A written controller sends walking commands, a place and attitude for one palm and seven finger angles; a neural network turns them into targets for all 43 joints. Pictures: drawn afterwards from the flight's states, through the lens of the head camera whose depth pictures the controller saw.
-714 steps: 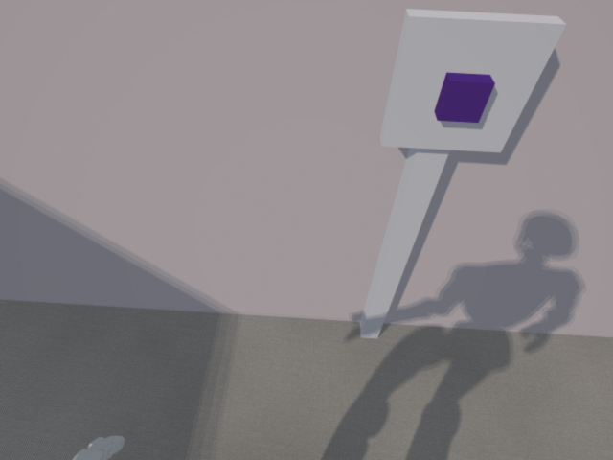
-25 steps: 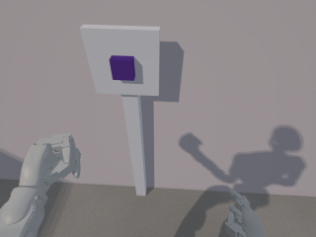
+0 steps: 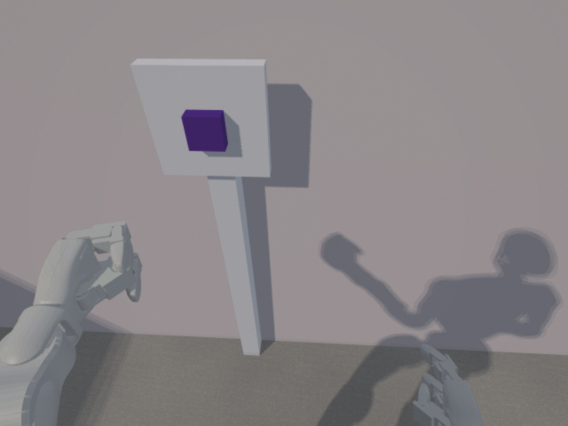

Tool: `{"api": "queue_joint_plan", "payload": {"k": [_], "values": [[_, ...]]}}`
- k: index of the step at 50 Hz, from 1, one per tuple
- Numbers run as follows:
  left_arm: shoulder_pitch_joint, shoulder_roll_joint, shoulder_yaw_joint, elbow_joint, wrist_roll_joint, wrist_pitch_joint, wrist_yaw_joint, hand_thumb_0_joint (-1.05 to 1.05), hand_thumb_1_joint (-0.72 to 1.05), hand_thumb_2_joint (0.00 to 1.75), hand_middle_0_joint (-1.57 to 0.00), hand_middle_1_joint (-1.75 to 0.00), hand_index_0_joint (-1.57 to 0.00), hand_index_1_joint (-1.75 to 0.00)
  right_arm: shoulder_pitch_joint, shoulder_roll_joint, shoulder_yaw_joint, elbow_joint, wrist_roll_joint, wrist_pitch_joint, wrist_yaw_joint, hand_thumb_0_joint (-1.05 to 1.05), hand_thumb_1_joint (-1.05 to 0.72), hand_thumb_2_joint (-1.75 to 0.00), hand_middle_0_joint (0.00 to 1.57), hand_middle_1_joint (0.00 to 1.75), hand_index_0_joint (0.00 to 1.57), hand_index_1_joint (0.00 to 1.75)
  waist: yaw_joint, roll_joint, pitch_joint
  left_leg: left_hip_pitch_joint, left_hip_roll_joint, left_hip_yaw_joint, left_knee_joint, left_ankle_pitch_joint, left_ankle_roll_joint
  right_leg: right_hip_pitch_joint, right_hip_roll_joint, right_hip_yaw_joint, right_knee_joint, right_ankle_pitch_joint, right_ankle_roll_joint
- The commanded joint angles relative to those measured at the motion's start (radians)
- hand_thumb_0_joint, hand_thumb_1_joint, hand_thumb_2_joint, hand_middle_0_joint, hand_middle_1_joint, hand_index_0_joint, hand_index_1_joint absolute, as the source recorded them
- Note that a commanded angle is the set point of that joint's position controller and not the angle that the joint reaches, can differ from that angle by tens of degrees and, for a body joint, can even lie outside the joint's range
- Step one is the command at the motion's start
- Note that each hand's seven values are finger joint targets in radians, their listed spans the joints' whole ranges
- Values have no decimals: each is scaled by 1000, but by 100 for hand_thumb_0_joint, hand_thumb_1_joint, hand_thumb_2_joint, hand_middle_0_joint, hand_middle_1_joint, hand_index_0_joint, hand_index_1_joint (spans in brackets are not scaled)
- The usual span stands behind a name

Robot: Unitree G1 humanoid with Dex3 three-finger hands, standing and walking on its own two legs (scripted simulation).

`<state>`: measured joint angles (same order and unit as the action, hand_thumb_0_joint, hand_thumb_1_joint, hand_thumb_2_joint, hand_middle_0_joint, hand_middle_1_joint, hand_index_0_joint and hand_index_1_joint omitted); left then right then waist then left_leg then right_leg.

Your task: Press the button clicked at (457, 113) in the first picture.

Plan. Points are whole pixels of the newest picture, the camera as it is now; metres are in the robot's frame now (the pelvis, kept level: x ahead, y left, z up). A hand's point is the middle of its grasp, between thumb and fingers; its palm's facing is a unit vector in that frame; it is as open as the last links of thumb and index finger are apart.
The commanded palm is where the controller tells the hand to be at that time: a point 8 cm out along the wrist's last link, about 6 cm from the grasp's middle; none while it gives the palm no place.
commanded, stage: raise the hand and make a fist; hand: left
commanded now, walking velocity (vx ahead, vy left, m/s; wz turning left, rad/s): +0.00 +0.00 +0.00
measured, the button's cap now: (206, 129) +0.54 +0.20 +0.18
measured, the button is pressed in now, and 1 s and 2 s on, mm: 0 0 0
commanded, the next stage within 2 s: aim a knuckle at the button in 0.16 s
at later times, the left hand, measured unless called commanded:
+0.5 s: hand (149, 243) +0.28 +0.20 +0.17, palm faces +0.11 -0.99 -0.04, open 3.1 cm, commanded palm +0.24 +0.24 +0.17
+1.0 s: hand (190, 211) +0.35 +0.17 +0.16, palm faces +0.02 -1.00 +0.00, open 3.1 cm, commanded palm +0.33 +0.23 +0.16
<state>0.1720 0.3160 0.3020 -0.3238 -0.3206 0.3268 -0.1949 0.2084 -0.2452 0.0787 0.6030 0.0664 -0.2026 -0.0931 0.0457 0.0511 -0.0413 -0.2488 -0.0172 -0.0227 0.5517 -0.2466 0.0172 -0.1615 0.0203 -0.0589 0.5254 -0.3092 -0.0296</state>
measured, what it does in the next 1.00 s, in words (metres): stands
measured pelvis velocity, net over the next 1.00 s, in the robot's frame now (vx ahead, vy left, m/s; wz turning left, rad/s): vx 0.01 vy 0.01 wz -0.01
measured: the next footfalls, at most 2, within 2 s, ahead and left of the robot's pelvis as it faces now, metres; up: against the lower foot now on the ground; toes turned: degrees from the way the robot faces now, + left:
none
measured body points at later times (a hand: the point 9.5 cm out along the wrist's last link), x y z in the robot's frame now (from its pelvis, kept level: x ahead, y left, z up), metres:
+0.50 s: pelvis +0.02 -0.02 +0.00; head -0.01 -0.04 +0.45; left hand +0.27 +0.25 +0.17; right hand +0.21 -0.25 -0.07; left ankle +0.03 +0.11 -0.73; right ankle -0.01 -0.10 -0.73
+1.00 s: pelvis +0.01 +0.01 +0.00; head -0.01 -0.01 +0.45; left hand +0.34 +0.23 +0.16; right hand +0.18 -0.22 -0.08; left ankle +0.03 +0.11 -0.73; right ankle -0.01 -0.10 -0.73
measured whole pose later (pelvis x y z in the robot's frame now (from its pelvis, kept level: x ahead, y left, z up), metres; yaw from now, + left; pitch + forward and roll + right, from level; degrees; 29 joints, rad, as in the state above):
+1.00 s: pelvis +0.01 +0.01 +0.00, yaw -1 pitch -1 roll +0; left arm -0.25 0.25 0.18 0.09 -0.24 0.23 -0.11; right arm 0.20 -0.23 0.07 0.64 0.06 -0.13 -0.09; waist 0.01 0.04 -0.03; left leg -0.27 -0.03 -0.01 0.55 -0.25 0.03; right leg -0.19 0.01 -0.05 0.53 -0.32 -0.02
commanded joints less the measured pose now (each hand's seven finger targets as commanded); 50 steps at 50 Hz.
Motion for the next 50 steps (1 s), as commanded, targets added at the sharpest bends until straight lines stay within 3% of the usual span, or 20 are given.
{"api": "queue_joint_plan", "payload": {"k": [1,6,11,14,17,20,22,23,26,29,32,35,40,41,43,44,46,50], "values": [[-248,204,120,-280,-13,-158,16,0,90,90,-130,-150,-130,-150,-163,-96,-40,-169,-5,-84,-9,0,-90,-90,20,30,20,30,8,-16,-114,110,9,-28,-69,90,18,-79,-10,29,-124,93,19],[-226,169,84,-155,-12,-131,-2,0,90,90,-130,-150,-130,-150,-166,-101,-41,-148,4,-82,-16,0,-90,-90,20,30,20,30,1,15,-28,82,3,-17,-52,74,20,-105,-26,65,-152,100,29],[-220,173,92,-149,-23,-87,-26,0,90,90,-130,-150,-130,-150,-176,-105,-42,-164,6,-68,-18,0,-90,-90,20,30,20,30,4,-88,-77,62,3,-18,-18,110,21,-62,-54,108,-143,207,69],[-264,193,116,-194,-24,-117,-24,0,90,90,-130,-150,-130,-150,-175,-103,-42,-171,2,-69,-14,0,-90,-90,20,30,20,30,6,-76,-143,83,1,-17,-12,156,22,-31,-60,106,-106,318,77],[-306,227,158,-140,-25,-151,-13,0,90,90,-130,-150,-130,-150,-163,-103,-44,-154,-1,-63,-16,0,-90,-90,20,30,20,30,3,-94,-127,70,5,-19,-10,154,20,-36,-60,111,-104,327,80],[-345,201,123,-93,-13,-169,-15,0,90,90,-130,-150,-130,-150,-156,-100,-47,-147,4,-60,-17,0,-90,-90,20,30,20,30,-7,-30,-114,97,0,-7,-17,162,22,-65,-48,84,-94,332,67],[-344,201,117,-64,-9,-163,-20,0,90,90,-130,-150,-130,-150,-151,-104,-49,-146,4,-56,-17,0,-90,-90,20,30,20,30,-5,-32,-114,90,2,-9,-13,177,23,-60,-52,88,-89,371,70],[-352,171,82,-68,-6,-160,-26,0,90,90,-130,-150,-130,-150,-155,-102,-47,-152,6,-56,-15,0,-90,-90,20,30,20,30,-5,-6,-119,101,-1,-7,-18,178,23,-65,-47,76,-86,360,62],[-357,162,63,-45,-6,-150,-35,0,90,90,-130,-150,-130,-150,-151,-107,-52,-159,5,-56,-15,0,-90,-90,20,30,20,30,-3,-33,-136,104,-1,-10,-14,203,27,-62,-39,63,-75,389,61],[-400,154,54,-54,-3,-154,-28,0,90,90,-130,-150,-130,-150,-150,-104,-54,-163,4,-52,-15,0,-90,-90,20,30,20,30,-5,-43,-164,122,-3,-10,-26,215,28,-63,-30,41,-67,373,46],[-442,199,99,-5,1,-162,0,0,90,90,-130,-150,-130,-150,-148,-108,-55,-152,0,-39,-15,0,-90,-90,20,30,20,30,-3,-79,-151,97,1,-11,-37,192,26,-65,-26,43,-76,320,41],[-524,173,65,6,21,-173,32,0,90,90,-130,-150,-130,-150,-148,-102,-54,-146,0,-31,-15,0,-90,-90,20,30,20,30,-12,-1,-154,127,2,-11,-51,191,22,-87,-15,24,-71,262,21],[-642,115,-25,63,50,-181,53,0,90,90,-130,-150,-130,-150,-139,-103,-53,-133,0,-20,-15,0,-90,-90,20,30,20,30,-34,28,-159,154,9,-24,-64,168,18,-111,-9,17,-76,210,9],[-663,83,-62,83,54,-181,53,0,90,90,-130,-150,-130,-150,-137,-103,-52,-130,-1,-19,-15,0,-90,-90,20,30,20,30,-40,2,-146,144,12,-29,-64,161,20,-117,-7,15,-79,200,9],[-699,76,-76,109,61,-176,60,0,90,90,-130,-150,-130,-150,-134,-106,-55,-128,-1,-12,-18,0,-90,-90,20,30,20,30,-44,-5,-159,155,13,-35,-70,150,19,-120,-8,15,-81,191,8],[-701,78,-76,135,67,-171,66,0,90,90,-130,-150,-130,-150,-132,-107,-55,-124,-1,-8,-18,0,-90,-90,20,30,20,30,-40,-1,-156,155,15,-38,-74,151,16,-121,-7,11,-78,188,5],[-724,100,-55,200,71,-162,83,0,90,90,-130,-150,-130,-150,-126,-115,-55,-114,-4,6,-19,0,-90,-90,20,30,20,30,-38,-72,-164,133,15,-38,-77,130,18,-115,-5,13,-87,165,9],[-799,159,14,265,83,-162,125,0,90,90,-130,-150,-130,-150,-132,-109,-54,-115,-7,37,-17,0,-90,-90,20,30,20,30,-21,-53,-192,130,12,-29,-88,144,14,-86,-9,22,-87,172,4]]}}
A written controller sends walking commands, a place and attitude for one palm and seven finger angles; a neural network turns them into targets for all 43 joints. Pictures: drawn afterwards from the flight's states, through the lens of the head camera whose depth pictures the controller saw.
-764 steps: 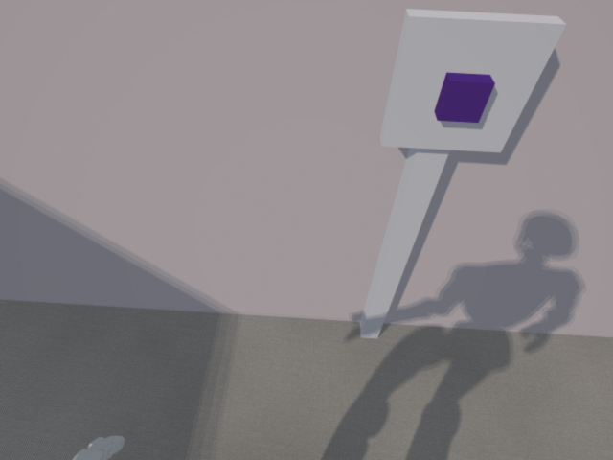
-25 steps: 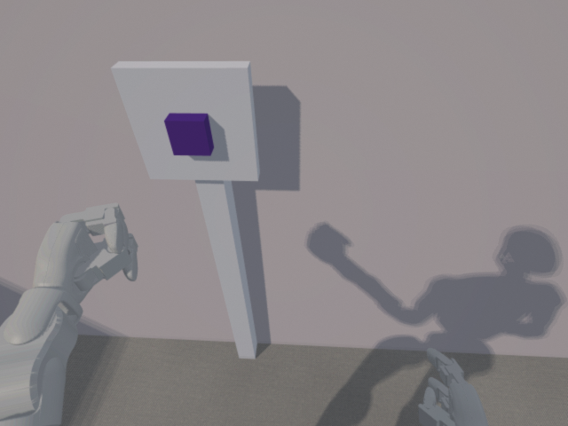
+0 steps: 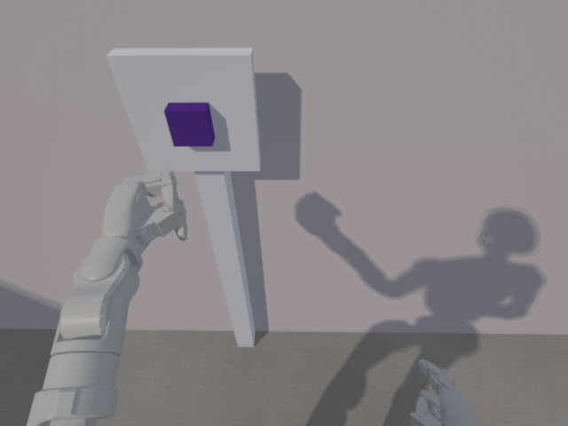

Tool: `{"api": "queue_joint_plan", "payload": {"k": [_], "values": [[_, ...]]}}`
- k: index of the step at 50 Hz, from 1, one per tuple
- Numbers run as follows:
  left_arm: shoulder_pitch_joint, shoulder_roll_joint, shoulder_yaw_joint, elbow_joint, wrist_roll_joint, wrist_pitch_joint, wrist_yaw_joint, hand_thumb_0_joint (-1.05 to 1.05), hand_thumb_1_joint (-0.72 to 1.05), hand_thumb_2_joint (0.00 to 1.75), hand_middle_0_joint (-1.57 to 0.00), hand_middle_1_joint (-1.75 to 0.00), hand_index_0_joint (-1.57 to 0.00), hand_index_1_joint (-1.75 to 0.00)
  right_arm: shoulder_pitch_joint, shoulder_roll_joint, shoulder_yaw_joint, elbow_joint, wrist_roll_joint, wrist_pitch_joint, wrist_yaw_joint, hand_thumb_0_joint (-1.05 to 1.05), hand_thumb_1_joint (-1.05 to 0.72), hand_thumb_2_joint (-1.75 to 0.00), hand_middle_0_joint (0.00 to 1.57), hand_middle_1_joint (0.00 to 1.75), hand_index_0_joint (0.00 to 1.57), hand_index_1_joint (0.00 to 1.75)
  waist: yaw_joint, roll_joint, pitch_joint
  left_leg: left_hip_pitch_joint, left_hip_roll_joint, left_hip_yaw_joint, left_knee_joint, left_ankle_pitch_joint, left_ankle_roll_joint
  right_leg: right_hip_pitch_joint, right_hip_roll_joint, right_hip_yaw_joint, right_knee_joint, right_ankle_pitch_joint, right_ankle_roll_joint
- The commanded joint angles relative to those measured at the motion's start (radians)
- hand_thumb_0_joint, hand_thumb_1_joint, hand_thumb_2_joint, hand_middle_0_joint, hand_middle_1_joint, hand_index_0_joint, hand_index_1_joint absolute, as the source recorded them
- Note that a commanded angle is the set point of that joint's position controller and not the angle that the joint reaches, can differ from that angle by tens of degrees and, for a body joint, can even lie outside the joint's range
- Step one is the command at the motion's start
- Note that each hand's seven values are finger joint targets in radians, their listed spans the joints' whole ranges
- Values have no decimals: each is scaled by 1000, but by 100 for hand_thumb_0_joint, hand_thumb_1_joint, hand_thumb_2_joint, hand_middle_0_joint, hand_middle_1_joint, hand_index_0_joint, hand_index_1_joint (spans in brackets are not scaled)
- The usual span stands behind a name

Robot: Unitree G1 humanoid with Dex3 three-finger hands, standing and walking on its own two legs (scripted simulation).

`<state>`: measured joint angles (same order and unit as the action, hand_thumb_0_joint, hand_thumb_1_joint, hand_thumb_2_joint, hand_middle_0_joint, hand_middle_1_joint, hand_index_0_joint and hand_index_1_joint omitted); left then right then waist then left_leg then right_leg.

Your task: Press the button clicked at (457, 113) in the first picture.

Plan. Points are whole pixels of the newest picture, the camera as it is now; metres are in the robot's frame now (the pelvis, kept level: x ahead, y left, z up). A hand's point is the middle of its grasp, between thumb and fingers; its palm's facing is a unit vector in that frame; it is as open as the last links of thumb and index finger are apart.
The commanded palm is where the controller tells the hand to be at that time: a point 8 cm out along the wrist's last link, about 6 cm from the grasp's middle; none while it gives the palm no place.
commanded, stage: aim a knuckle at the button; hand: left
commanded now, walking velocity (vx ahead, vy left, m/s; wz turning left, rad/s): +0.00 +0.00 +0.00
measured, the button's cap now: (191, 123) +0.53 +0.20 +0.18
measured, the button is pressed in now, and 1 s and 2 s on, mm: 0 0 0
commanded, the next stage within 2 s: press the button with the knuckle in 1.60 s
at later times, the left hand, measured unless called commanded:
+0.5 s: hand (198, 176) +0.43 +0.16 +0.15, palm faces +0.10 -1.00 +0.01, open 3.1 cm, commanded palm +0.40 +0.22 +0.15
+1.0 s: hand (200, 174) +0.43 +0.16 +0.16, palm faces +0.05 -1.00 +0.02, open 3.1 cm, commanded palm +0.40 +0.22 +0.15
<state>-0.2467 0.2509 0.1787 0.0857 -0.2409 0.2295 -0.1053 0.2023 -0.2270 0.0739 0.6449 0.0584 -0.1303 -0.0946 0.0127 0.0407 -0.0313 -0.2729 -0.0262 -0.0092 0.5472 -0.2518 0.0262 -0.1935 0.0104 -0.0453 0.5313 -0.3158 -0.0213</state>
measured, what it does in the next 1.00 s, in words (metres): stands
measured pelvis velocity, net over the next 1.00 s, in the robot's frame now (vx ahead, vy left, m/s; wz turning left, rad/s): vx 0.02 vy -0.01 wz -0.02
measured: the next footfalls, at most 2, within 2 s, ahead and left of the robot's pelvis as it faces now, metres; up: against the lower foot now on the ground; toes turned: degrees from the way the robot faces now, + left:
none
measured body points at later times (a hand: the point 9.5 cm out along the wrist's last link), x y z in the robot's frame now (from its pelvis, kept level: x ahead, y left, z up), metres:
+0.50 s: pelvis +0.00 +0.00 +0.00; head +0.02 -0.01 +0.45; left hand +0.42 +0.22 +0.15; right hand +0.11 -0.26 -0.11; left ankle +0.03 +0.10 -0.73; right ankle -0.02 -0.11 -0.73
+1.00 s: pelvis +0.02 -0.01 +0.00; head +0.02 -0.02 +0.45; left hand +0.42 +0.21 +0.16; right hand +0.14 -0.26 -0.11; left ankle +0.03 +0.10 -0.73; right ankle -0.02 -0.11 -0.73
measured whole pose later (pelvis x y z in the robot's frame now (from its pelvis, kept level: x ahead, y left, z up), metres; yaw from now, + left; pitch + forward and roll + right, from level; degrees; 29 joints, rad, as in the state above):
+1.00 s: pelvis +0.02 -0.01 +0.00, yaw -1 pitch +3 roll +0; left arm -0.56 0.29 0.24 0.56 -0.20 0.05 -0.11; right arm 0.27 -0.25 0.03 0.65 0.07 -0.03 -0.07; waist -0.02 0.04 -0.06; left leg -0.35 -0.01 0.00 0.58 -0.29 0.02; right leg -0.26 0.03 -0.04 0.55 -0.34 -0.03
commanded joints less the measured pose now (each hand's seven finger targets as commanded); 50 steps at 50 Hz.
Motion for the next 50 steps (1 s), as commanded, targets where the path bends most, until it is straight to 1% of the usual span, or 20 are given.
{"api": "queue_joint_plan", "payload": {"k": [1,5,9,10,11,14,16,19,21,23,25,30,32,35,37,41,42,43,47,50], "values": [[-415,232,138,-131,8,-73,43,0,90,90,-130,-150,-130,-150,-120,-131,-47,-151,-2,-27,-14,0,-90,-90,20,30,20,30,8,-48,-202,144,22,-41,-84,149,6,-47,1,10,-96,175,-3],[-520,220,114,-88,29,-117,57,0,90,90,-130,-150,-130,-150,-103,-127,-50,-148,-1,-14,-10,0,-90,-90,20,30,20,30,-9,26,-209,173,28,-40,-82,173,1,-64,3,12,-90,193,-12],[-603,154,33,-19,33,-154,34,0,90,90,-130,-150,-130,-150,-72,-134,-60,-137,3,-11,-7,0,-90,-90,20,30,20,30,-39,16,-218,194,30,-47,-71,179,3,-93,8,8,-88,206,-12],[-586,165,43,39,31,-151,27,0,90,90,-130,-150,-130,-150,-65,-139,-62,-130,6,-7,-8,0,-90,-90,20,30,20,30,-38,9,-202,181,31,-47,-70,160,3,-104,9,10,-93,191,-12],[-596,162,41,77,25,-150,21,0,90,90,-130,-150,-130,-150,-53,-145,-64,-125,5,-3,-9,0,-90,-90,20,30,20,30,-42,-48,-202,163,30,-47,-68,151,8,-98,11,9,-98,188,-9],[-657,171,49,132,26,-146,19,0,90,90,-130,-150,-130,-150,-38,-150,-71,-122,7,4,-11,0,-90,-90,20,30,20,30,-42,-42,-228,162,24,-43,-63,154,9,-105,8,12,-94,197,-8],[-670,224,97,191,32,-151,34,0,90,90,-130,-150,-130,-150,-19,-157,-70,-111,3,14,-9,0,-90,-90,20,30,20,30,-34,-67,-223,132,24,-41,-63,151,10,-97,9,13,-96,190,-7],[-770,257,120,187,50,-198,57,0,90,90,-130,-150,-130,-150,-5,-151,-76,-112,-2,20,-5,0,-90,-90,20,30,20,30,-38,-15,-271,148,22,-30,-47,189,11,-86,6,23,-80,230,-8],[-780,317,169,205,58,-239,66,0,90,90,-130,-150,-130,-150,17,-155,-80,-106,-8,24,-2,0,-90,-90,20,30,20,30,-32,-37,-308,140,24,-25,-33,229,14,-54,9,28,-68,275,-7],[-819,286,134,232,64,-269,59,0,90,90,-130,-150,-130,-150,28,-153,-79,-107,-6,28,1,0,-90,-90,20,30,20,30,-47,-24,-317,139,22,-18,-26,246,16,-53,8,32,-58,312,-5],[-761,307,158,264,67,-285,43,0,90,90,-130,-150,-130,-150,38,-154,-87,-111,-4,32,5,0,-90,-90,20,30,20,30,-31,9,-338,138,20,-9,-18,271,15,-34,8,37,-48,353,-7],[-643,274,139,351,39,-248,-22,0,90,90,-130,-150,-130,-150,58,-165,-94,-132,9,49,12,0,-90,-90,20,30,20,30,-25,-45,-294,90,17,5,-17,269,22,-29,9,31,-51,406,-1],[-638,300,162,370,27,-233,-36,0,90,90,-130,-150,-130,-150,61,-172,-95,-136,12,54,10,0,-90,-90,20,30,20,30,-29,-86,-261,64,17,10,-19,244,26,-37,8,33,-60,399,5],[-687,315,174,279,23,-256,-35,0,90,90,-130,-150,-130,-150,58,-168,-99,-147,9,55,7,0,-90,-90,20,30,20,30,-31,-58,-286,80,17,10,-15,252,27,-36,10,38,-53,401,5],[-765,325,165,190,29,-294,-26,0,90,90,-130,-150,-130,-150,52,-161,-98,-145,8,52,7,0,-90,-90,20,30,20,30,-43,5,-318,121,17,8,-3,276,29,-43,10,46,-46,413,3],[-783,277,120,102,35,-342,-14,0,90,90,-130,-150,-130,-150,51,-155,-101,-133,1,37,8,0,-90,-90,20,30,20,30,-52,53,-373,201,24,-12,14,334,24,-63,19,34,-31,411,-6],[-755,276,120,117,36,-335,-14,0,90,90,-130,-150,-130,-150,50,-157,-102,-129,3,36,8,0,-90,-90,20,30,20,30,-52,40,-374,203,26,-13,11,335,23,-65,19,32,-32,411,-4],[-750,229,82,127,33,-323,-17,0,90,90,-130,-150,-130,-150,45,-154,-101,-126,5,36,9,0,-90,-90,20,30,20,30,-59,41,-365,213,26,-15,9,333,20,-78,19,25,-34,401,-4],[-674,255,130,314,27,-221,-8,0,90,90,-130,-150,-130,-150,45,-167,-95,-118,10,51,6,0,-90,-90,20,30,20,30,-41,-79,-252,105,19,-12,-9,253,24,-86,14,18,-52,367,2],[-677,254,132,344,36,-177,4,0,90,90,-130,-150,-130,-150,34,-164,-88,-139,10,67,7,0,-90,-90,20,30,20,30,-36,-94,-235,71,14,-5,-18,221,24,-81,5,22,-59,345,6]]}}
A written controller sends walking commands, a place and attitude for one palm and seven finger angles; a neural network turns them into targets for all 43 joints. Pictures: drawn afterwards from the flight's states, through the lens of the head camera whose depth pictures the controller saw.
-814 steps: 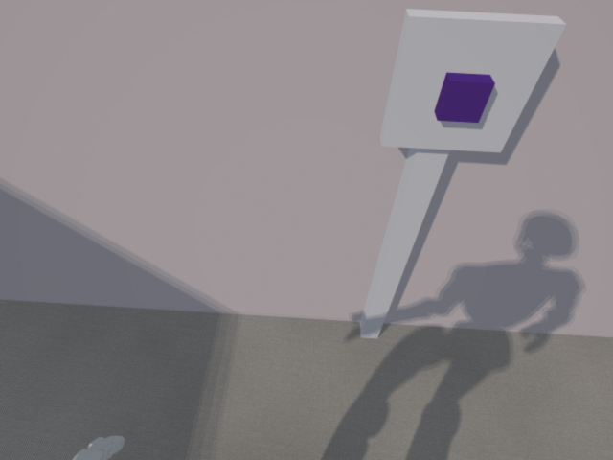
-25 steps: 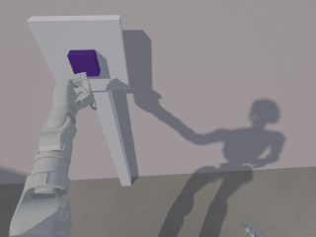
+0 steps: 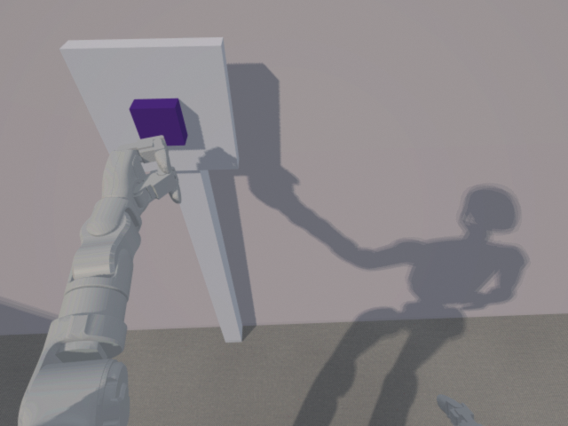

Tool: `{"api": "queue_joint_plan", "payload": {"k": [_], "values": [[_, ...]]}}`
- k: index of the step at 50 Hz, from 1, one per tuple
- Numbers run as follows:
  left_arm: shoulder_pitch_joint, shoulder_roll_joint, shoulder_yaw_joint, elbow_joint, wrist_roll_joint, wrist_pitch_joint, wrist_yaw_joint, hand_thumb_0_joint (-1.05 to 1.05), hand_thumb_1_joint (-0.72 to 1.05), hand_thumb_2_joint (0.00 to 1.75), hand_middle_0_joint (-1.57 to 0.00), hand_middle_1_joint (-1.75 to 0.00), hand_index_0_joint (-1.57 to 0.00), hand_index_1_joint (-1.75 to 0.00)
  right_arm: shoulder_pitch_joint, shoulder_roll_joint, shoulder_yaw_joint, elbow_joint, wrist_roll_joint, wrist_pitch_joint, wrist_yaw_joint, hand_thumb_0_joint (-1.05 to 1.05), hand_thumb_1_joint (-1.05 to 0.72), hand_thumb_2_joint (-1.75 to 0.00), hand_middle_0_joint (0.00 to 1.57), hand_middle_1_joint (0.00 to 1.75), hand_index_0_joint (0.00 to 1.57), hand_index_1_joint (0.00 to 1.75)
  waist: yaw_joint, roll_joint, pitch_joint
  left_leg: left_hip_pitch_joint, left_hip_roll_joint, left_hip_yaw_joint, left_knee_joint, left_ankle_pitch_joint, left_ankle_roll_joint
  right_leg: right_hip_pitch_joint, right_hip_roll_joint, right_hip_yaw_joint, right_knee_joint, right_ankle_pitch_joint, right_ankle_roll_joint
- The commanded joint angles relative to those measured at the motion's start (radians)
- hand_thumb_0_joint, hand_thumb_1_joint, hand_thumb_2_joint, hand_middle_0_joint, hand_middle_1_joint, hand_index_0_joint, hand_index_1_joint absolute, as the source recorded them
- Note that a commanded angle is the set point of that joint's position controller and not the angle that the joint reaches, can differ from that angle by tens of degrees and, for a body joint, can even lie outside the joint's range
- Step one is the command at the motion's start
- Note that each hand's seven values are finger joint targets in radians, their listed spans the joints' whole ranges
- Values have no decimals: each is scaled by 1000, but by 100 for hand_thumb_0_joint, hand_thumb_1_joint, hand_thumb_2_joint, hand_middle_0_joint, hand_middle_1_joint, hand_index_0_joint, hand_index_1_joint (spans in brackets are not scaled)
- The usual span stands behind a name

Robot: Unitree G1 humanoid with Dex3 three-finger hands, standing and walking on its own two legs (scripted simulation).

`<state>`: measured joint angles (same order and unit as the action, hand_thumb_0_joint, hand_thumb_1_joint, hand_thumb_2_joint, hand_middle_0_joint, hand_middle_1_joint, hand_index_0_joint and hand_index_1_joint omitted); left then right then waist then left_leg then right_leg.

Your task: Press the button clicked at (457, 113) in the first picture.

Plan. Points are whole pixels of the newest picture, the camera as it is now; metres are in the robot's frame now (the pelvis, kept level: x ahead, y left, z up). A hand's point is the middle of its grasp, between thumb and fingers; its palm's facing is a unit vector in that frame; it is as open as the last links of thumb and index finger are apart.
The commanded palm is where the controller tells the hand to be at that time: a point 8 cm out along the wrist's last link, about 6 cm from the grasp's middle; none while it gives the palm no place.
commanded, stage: aim a knuckle at the button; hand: left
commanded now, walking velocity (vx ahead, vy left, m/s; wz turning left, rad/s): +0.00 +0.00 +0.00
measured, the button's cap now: (160, 121) +0.51 +0.21 +0.19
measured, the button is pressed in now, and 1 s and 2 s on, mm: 0 0 13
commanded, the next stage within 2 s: press the button with the knuckle in 0.60 s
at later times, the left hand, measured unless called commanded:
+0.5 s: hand (170, 191) +0.39 +0.18 +0.15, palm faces +0.09 -1.00 +0.01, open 3.1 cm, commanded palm +0.36 +0.23 +0.15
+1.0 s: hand (177, 172) +0.42 +0.17 +0.16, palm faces +0.09 -1.00 -0.01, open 3.1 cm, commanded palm +0.40 +0.23 +0.15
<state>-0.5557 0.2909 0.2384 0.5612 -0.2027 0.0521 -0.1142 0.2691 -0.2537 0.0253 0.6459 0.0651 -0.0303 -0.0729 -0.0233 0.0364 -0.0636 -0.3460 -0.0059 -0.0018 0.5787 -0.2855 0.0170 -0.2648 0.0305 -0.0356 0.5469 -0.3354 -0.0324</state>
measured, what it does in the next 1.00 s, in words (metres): stands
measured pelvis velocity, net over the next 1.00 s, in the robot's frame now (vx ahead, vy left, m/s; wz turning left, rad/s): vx -0.02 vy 0.00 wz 0.00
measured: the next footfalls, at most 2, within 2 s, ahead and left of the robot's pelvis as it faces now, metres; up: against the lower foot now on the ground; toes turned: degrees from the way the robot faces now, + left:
none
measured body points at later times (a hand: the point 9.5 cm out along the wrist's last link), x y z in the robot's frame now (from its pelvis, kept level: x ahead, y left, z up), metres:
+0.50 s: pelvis -0.01 +0.00 +0.00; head -0.01 -0.01 +0.45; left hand +0.38 +0.23 +0.15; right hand +0.11 -0.25 -0.10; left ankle +0.01 +0.11 -0.73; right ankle -0.03 -0.10 -0.73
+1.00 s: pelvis -0.02 +0.00 +0.00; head +0.00 +0.00 +0.45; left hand +0.41 +0.23 +0.16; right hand +0.08 -0.25 -0.11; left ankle +0.01 +0.11 -0.73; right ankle -0.03 -0.10 -0.73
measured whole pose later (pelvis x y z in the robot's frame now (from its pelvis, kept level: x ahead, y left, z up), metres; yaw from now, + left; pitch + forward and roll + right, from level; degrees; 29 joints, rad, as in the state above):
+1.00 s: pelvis -0.02 +0.00 +0.00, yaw +0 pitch +4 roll -1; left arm -0.71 0.31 0.24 0.75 -0.15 -0.04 -0.06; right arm 0.30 -0.25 0.03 0.66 0.05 -0.04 -0.07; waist -0.05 0.03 -0.04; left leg -0.40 -0.01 -0.01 0.61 -0.27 0.02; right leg -0.32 0.03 -0.04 0.57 -0.32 -0.03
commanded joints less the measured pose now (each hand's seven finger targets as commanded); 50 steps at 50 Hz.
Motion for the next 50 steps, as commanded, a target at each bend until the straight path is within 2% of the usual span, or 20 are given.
{"api": "queue_joint_plan", "payload": {"k": [1,6,8,11,15,18,21,22,25,26,27,28,31,32,35,37,41,45,48,50], "values": [[-365,222,81,-146,2,-7,20,0,90,90,-130,-150,-130,-150,-31,-137,-38,-144,0,-31,-12,0,-90,-90,20,30,20,30,5,-95,-212,145,-6,-15,-46,263,34,-3,-12,12,-70,365,14],[-460,257,94,-310,15,-122,35,0,90,90,-130,-150,-130,-150,-42,-123,-38,-165,-8,-35,-9,0,-90,-90,20,30,20,30,6,-19,-319,201,-3,-11,-24,320,34,42,-11,30,-44,420,8],[-485,209,41,-346,20,-151,27,0,90,90,-130,-150,-130,-150,-49,-116,-38,-162,-7,-43,-8,0,-90,-90,20,30,20,30,-10,43,-337,252,-1,-16,-18,338,31,14,-7,26,-40,416,5],[-428,214,46,-305,10,-136,9,0,90,90,-130,-150,-130,-150,-45,-124,-40,-149,-5,-45,-10,0,-90,-90,20,30,20,30,-8,23,-315,245,3,-20,-18,340,29,12,-3,20,-46,415,4],[-357,183,36,-198,-12,-41,-11,0,90,90,-130,-150,-130,-150,-49,-131,-39,-144,7,-36,-15,0,-90,-90,20,30,20,30,-5,-55,-229,182,-1,-21,-41,283,29,-4,-6,8,-67,386,9],[-350,173,37,-190,-15,-7,-3,0,90,90,-130,-150,-130,-150,-55,-132,-37,-155,7,-32,-15,0,-90,-90,20,30,20,30,1,-62,-202,162,-5,-18,-48,247,32,-20,-10,11,-77,347,12],[-423,158,17,-275,-4,-47,22,0,90,90,-130,-150,-130,-150,-55,-125,-38,-157,1,-37,-12,0,-90,-90,20,30,20,30,-11,-36,-220,190,-2,-24,-42,250,33,-34,-6,12,-75,320,8],[-430,179,40,-307,-1,-70,32,0,90,90,-130,-150,-130,-150,-53,-125,-42,-158,-3,-42,-11,0,-90,-90,20,30,20,30,-1,-24,-265,210,-3,-26,-39,262,32,-21,-6,15,-68,328,6],[-466,220,60,-336,9,-122,47,0,90,90,-130,-150,-130,-150,-58,-123,-36,-150,-8,-49,-13,0,-90,-90,20,30,20,30,-1,2,-283,214,-1,-29,-44,241,28,-8,-4,21,-66,299,3],[-465,231,65,-325,12,-130,52,0,90,90,-130,-150,-130,-150,-55,-125,-36,-144,-8,-48,-14,0,-90,-90,20,30,20,30,-5,-27,-274,205,1,-28,-44,232,31,-7,-2,22,-70,289,6],[-479,210,45,-315,15,-131,51,0,90,90,-130,-150,-130,-150,-61,-123,-34,-143,-7,-51,-15,0,-90,-90,20,30,20,30,-11,0,-276,207,-1,-24,-45,225,32,-15,-5,26,-70,292,8],[-464,241,73,-267,17,-124,53,0,90,90,-130,-150,-130,-150,-56,-125,-33,-134,-6,-48,-18,0,-90,-90,20,30,20,30,-7,-14,-251,185,0,-28,-51,203,29,-15,-5,24,-74,272,7],[-473,219,47,-191,21,-92,43,0,90,90,-130,-150,-130,-150,-53,-128,-31,-130,-4,-43,-21,0,-90,-90,20,30,20,30,-17,-16,-220,169,-3,-26,-57,168,31,-32,-6,24,-88,237,9],[-454,225,57,-173,19,-83,39,0,90,90,-130,-150,-130,-150,-53,-128,-32,-131,-2,-42,-20,0,-90,-90,20,30,20,30,-7,-12,-225,167,-2,-27,-62,169,29,-29,-8,21,-87,238,7],[-436,179,25,-151,8,-67,21,0,90,90,-130,-150,-130,-150,-47,-129,-33,-141,1,-42,-17,0,-90,-90,20,30,20,30,-7,-13,-231,175,-3,-28,-57,195,27,-30,-6,14,-84,264,4],[-477,165,11,-140,1,-73,19,0,90,90,-130,-150,-130,-150,-39,-131,-33,-137,2,-44,-16,0,-90,-90,20,30,20,30,-22,-37,-219,173,-1,-32,-54,187,30,-50,-4,13,-87,254,6],[-552,238,68,-120,7,-111,35,0,90,90,-130,-150,-130,-150,-20,-140,-37,-123,-6,-48,-19,0,-90,-90,20,30,20,30,-28,-81,-224,153,0,-33,-47,167,33,-52,-3,20,-86,230,12],[-665,213,24,-90,40,-155,48,0,90,90,-130,-150,-130,-150,-4,-133,-37,-105,-9,-53,-12,0,-90,-90,20,30,20,30,-43,18,-244,179,-1,-40,-40,160,27,-96,-6,22,-72,204,6],[-682,217,23,-50,49,-179,52,0,90,90,-130,-150,-130,-150,13,-137,-39,-97,-12,-55,-7,0,-90,-90,20,30,20,30,-45,45,-287,204,0,-47,-31,187,23,-99,-4,19,-60,220,1],[-674,224,37,0,46,-181,49,0,90,90,-130,-150,-130,-150,29,-142,-43,-88,-13,-54,-6,0,-90,-90,20,30,20,30,-45,14,-308,206,3,-47,-24,212,22,-93,-1,16,-53,246,2]]}}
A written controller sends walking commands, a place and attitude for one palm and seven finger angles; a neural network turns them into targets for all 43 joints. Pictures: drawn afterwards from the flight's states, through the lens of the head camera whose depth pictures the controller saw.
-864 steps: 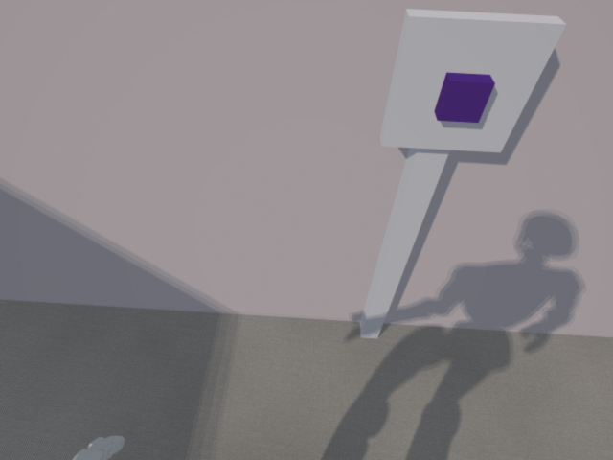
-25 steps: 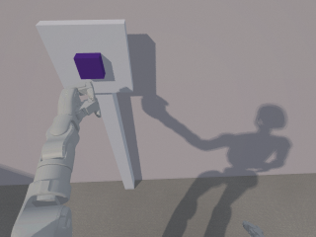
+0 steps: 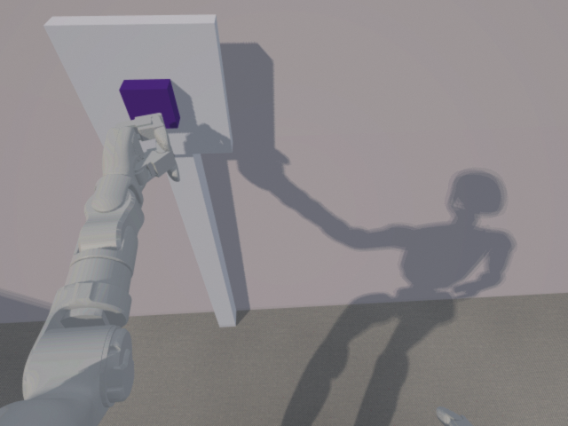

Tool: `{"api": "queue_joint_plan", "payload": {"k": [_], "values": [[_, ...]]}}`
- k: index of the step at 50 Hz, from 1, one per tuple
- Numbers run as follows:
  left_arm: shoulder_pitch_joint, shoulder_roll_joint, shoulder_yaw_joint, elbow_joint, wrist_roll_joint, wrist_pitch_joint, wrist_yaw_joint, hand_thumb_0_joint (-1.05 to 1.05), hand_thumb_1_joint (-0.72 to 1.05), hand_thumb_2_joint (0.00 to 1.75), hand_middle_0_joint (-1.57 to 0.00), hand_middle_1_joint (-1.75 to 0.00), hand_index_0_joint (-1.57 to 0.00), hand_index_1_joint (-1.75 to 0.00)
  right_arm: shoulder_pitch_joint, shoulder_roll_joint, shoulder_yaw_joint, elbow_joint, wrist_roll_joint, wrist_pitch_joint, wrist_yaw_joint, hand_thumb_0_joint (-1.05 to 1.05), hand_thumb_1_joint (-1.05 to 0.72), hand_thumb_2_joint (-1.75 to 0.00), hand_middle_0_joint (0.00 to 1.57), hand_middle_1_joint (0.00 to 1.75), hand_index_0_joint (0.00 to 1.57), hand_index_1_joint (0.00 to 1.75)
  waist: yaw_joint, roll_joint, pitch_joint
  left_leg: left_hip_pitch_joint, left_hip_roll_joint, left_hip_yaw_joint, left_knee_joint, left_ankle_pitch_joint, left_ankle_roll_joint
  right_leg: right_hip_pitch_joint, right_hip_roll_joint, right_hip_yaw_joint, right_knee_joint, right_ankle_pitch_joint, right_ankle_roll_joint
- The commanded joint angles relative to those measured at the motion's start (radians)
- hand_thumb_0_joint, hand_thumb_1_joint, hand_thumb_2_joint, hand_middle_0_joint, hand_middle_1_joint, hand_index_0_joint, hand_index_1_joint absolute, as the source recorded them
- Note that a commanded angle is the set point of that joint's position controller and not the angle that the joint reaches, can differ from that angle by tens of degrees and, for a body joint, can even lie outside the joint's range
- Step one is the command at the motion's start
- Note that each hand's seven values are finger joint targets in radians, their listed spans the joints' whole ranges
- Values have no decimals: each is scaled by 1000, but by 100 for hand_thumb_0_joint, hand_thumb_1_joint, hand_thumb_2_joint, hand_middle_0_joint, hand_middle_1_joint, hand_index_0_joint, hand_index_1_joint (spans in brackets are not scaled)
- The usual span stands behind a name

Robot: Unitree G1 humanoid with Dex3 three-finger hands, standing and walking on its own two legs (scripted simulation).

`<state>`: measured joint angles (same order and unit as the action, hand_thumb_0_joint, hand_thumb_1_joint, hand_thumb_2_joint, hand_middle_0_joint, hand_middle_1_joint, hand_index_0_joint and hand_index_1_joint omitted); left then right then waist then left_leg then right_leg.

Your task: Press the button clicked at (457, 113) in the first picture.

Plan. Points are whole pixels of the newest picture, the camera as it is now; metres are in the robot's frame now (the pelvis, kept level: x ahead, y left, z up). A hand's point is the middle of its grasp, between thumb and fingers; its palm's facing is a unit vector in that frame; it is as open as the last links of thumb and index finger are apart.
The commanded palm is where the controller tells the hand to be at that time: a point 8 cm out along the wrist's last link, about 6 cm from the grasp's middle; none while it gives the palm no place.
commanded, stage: press the button with the knuckle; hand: left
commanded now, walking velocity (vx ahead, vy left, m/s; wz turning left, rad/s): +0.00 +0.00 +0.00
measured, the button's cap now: (152, 103) +0.53 +0.21 +0.19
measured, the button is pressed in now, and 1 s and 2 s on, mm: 0 13 0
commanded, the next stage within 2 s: hold the button down briefly in 0.80 s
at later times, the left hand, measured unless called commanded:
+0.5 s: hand (169, 143) +0.47 +0.18 +0.16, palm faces +0.09 -1.00 +0.01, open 2.9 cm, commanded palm +0.45 +0.23 +0.16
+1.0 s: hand (169, 137) +0.49 +0.18 +0.16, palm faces +0.07 -1.00 -0.01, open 3.0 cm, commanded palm +0.48 +0.23 +0.16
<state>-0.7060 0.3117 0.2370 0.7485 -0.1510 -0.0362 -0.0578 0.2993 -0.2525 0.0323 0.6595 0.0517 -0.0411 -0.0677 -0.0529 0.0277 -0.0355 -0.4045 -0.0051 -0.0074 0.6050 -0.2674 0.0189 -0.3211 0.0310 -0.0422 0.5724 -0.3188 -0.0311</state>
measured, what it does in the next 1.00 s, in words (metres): stands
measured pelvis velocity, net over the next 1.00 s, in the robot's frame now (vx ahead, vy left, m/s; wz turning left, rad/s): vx -0.01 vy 0.00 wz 0.01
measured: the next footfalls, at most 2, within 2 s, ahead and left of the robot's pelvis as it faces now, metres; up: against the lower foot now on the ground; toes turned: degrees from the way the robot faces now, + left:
none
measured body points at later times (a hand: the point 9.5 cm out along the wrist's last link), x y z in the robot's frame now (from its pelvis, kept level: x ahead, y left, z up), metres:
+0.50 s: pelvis +0.01 +0.00 +0.00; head +0.04 +0.00 +0.45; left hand +0.46 +0.23 +0.16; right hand +0.07 -0.27 -0.12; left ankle +0.03 +0.11 -0.73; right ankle -0.02 -0.10 -0.73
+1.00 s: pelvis -0.01 +0.00 -0.01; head +0.04 +0.01 +0.44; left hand +0.48 +0.23 +0.16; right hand +0.00 -0.27 -0.13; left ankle +0.03 +0.11 -0.73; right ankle -0.02 -0.10 -0.73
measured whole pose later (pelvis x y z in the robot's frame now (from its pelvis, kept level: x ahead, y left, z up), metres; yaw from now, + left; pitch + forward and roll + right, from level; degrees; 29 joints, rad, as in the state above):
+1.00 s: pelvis -0.01 +0.00 -0.01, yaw +0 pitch +9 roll -2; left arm -1.03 0.47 0.30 1.24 -0.10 -0.20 -0.13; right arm 0.41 -0.28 0.03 0.71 0.03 -0.05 -0.05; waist -0.13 0.03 -0.05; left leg -0.57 0.00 -0.03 0.68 -0.27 0.02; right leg -0.48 0.04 -0.06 0.63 -0.31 -0.03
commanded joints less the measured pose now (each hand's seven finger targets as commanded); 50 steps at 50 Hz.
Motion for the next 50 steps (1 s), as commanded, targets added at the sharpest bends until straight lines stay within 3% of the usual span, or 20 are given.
{"api": "queue_joint_plan", "payload": {"k": [1,4,7,9,14,17,21,23,25,27,29,31,36,40,42,45,47,50], "values": [[-525,213,51,-156,-10,-92,-10,0,90,90,-130,-150,-130,-150,9,-146,-50,-98,-2,-42,-10,0,-90,-90,20,30,20,30,-17,-10,-328,242,-1,-39,-46,197,24,-23,-1,24,-80,243,3],[-505,260,99,-97,-16,-81,-19,0,90,90,-130,-150,-130,-150,25,-153,-52,-104,-1,-35,-10,0,-90,-90,20,30,20,30,-4,-64,-326,188,-4,-23,-51,204,30,19,-4,30,-77,292,9],[-502,289,115,-84,-1,-88,-23,0,90,90,-130,-150,-130,-150,39,-152,-53,-109,-2,-24,-6,0,-90,-90,20,30,20,30,1,-31,-333,179,-4,-13,-41,245,32,30,-6,33,-64,343,9],[-537,295,109,-92,10,-104,-25,0,90,90,-130,-150,-130,-150,50,-151,-57,-108,-3,-20,-2,0,-90,-90,20,30,20,30,-11,-18,-324,189,-2,-12,-35,251,32,9,-3,34,-63,345,10],[-510,310,138,-133,-8,-127,-43,0,90,90,-130,-150,-130,-150,67,-154,-68,-112,-3,-13,2,0,-90,-90,20,30,20,30,-3,2,-381,221,1,-6,-21,319,30,34,2,34,-51,410,8],[-543,301,123,-150,-12,-121,-51,0,90,90,-130,-150,-130,-150,67,-154,-69,-109,-1,-9,2,0,-90,-90,20,30,20,30,-16,6,-363,219,0,-6,-18,314,34,21,4,35,-54,413,11],[-608,325,120,-91,-1,-110,-46,0,90,90,-130,-150,-130,-150,76,-157,-64,-91,-2,-1,-4,0,-90,-90,20,30,20,30,-42,-26,-297,177,-1,-10,-23,232,38,-12,1,37,-72,342,16],[-663,299,85,-49,10,-113,-45,0,90,90,-130,-150,-130,-150,76,-154,-61,-85,-1,-3,-5,0,-90,-90,20,30,20,30,-57,13,-273,179,0,-17,-27,197,35,-57,-1,35,-75,290,15],[-681,328,107,-17,19,-128,-41,0,90,90,-130,-150,-130,-150,89,-159,-61,-80,-5,-5,-4,0,-90,-90,20,30,20,30,-51,33,-304,192,0,-27,-23,200,31,-67,0,34,-68,270,9],[-702,328,111,-18,19,-150,-39,0,90,90,-130,-150,-130,-150,95,-159,-64,-79,-8,-8,0,0,-90,-90,20,30,20,30,-49,42,-368,217,1,-28,-12,233,29,-54,0,36,-56,294,9],[-708,311,108,0,9,-167,-42,0,90,90,-130,-150,-130,-150,101,-159,-64,-77,-11,-12,2,0,-90,-90,20,30,20,30,-50,31,-390,234,2,-31,-4,252,27,-58,4,33,-51,307,9],[-721,315,110,41,3,-182,-44,0,90,90,-130,-150,-130,-150,112,-164,-64,-68,-12,-14,3,0,-90,-90,20,30,20,30,-64,-26,-369,206,3,-34,0,227,31,-62,7,33,-53,292,12],[-842,306,59,118,32,-203,-33,0,90,90,-130,-150,-130,-150,120,-171,-58,-50,-12,-20,2,0,-90,-90,20,30,20,30,-107,11,-275,156,5,-45,-8,105,30,-154,3,38,-70,166,16],[-879,368,80,204,36,-202,-29,0,90,90,-130,-150,-130,-150,144,-185,-54,-38,-11,-29,-2,0,-90,-90,20,30,20,30,-121,-3,-279,104,6,-51,-12,34,30,-166,0,49,-75,102,21],[-918,372,82,198,36,-217,-33,0,90,90,-130,-150,-130,-150,155,-186,-56,-36,-13,-35,-3,0,-90,-90,20,30,20,30,-123,21,-340,124,6,-52,-4,43,30,-162,-1,52,-67,106,22],[-944,405,101,229,34,-228,-41,0,90,90,-130,-150,-130,-150,178,-190,-55,-24,-15,-43,-5,0,-90,-90,20,30,20,30,-129,26,-348,116,9,-56,0,42,28,-168,2,49,-65,101,22],[-932,415,114,255,28,-230,-43,0,90,90,-130,-150,-130,-150,187,-194,-55,-23,-16,-43,-4,0,-90,-90,20,30,20,30,-133,-13,-344,87,9,-55,0,28,32,-157,3,50,-67,95,26],[-949,426,112,267,27,-229,-47,0,90,90,-130,-150,-130,-150,195,-197,-54,-20,-16,-47,-5,0,-90,-90,20,30,20,30,-138,13,-314,63,9,-55,-4,-14,30,-178,3,50,-73,58,26]]}}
